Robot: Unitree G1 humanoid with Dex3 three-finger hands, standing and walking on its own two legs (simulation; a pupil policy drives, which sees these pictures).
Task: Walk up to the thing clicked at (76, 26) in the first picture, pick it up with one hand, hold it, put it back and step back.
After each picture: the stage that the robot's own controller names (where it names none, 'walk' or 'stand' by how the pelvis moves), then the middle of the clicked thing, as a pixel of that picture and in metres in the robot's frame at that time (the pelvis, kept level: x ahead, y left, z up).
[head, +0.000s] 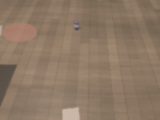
stand; (76, 25) +1.74 +0.11 -0.72
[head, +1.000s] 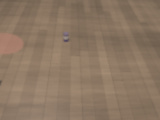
walk; (66, 37) +1.62 +0.15 -0.71
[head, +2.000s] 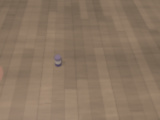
walk; (58, 60) +1.03 +0.22 -0.71
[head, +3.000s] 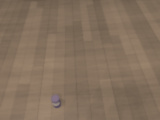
walk; (56, 101) +0.63 +0.24 -0.71
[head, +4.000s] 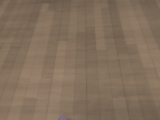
stand; out of the picture +0.43 +0.21 -0.70
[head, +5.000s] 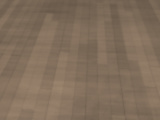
stand; out of the picture +0.37 +0.20 -0.72
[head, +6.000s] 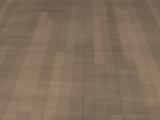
stand; out of the picture +0.34 +0.21 -0.71
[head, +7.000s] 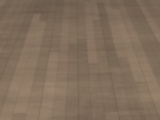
stand; out of the picture +0.35 +0.23 -0.72
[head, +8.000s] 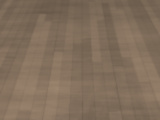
stand; out of the picture +0.38 +0.21 -0.73
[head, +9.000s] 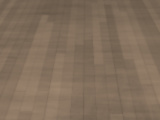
stand; out of the picture +0.37 +0.21 -0.73
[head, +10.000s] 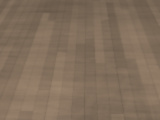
stand; out of the picture +0.36 +0.21 -0.73
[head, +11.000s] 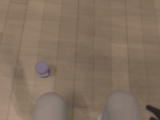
go down; (43, 70) +0.45 +0.19 -0.41
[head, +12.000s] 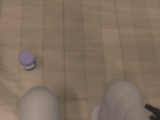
go down; (27, 61) +0.46 +0.21 -0.32
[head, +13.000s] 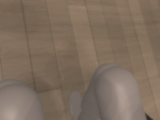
close in; out of the picture +0.46 +0.25 -0.24
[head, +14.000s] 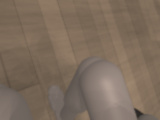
close; out of the picture +0.45 +0.27 -0.23
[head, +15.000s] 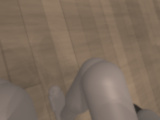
lift; out of the picture +0.42 +0.25 -0.24
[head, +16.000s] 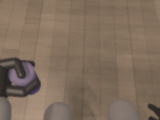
lift; (26, 79) +0.34 +0.20 -0.03
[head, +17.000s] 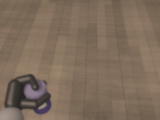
hold; (38, 97) +0.31 +0.17 -0.01
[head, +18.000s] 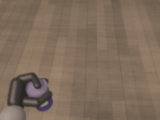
hold; (40, 95) +0.32 +0.17 -0.01
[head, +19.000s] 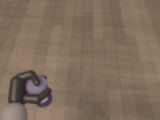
crouch; (40, 92) +0.34 +0.17 -0.05
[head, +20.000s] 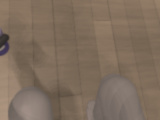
lower; out of the picture +0.49 +0.23 -0.11
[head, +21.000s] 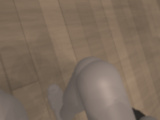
lower; out of the picture +0.45 +0.28 -0.24
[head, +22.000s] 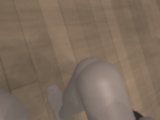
lower; out of the picture +0.45 +0.28 -0.24
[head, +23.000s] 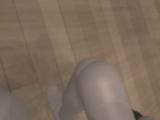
lower; out of the picture +0.45 +0.28 -0.24
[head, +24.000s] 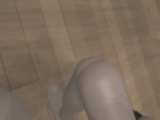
lower; out of the picture +0.45 +0.28 -0.24
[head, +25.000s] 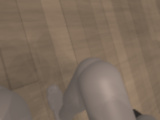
draw back; out of the picture +0.45 +0.27 -0.24
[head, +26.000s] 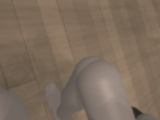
rise; out of the picture +0.45 +0.27 -0.24
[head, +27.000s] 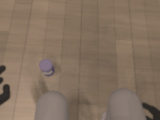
walk; (47, 68) +0.47 +0.19 -0.39
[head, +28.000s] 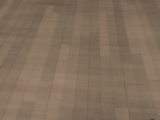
stand; out of the picture +0.39 +0.17 -0.66
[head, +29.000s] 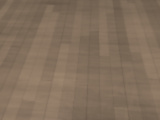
stand; out of the picture +0.39 +0.18 -0.67
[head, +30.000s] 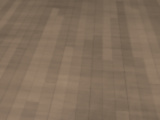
stand; out of the picture +0.39 +0.17 -0.70
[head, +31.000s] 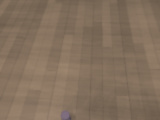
walk; (66, 117) +0.43 +0.17 -0.71
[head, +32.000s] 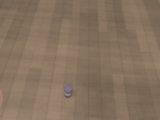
walk; (67, 91) +0.61 +0.10 -0.71
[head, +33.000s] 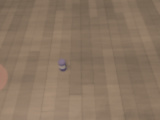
walk; (62, 65) +0.91 +0.26 -0.69
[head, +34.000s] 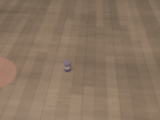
stand; (67, 66) +1.04 +0.20 -0.71
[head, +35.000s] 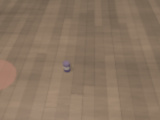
stand; (66, 66) +1.03 +0.20 -0.73
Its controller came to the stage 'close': yes
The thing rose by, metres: 0.71
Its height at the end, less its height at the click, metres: +0.00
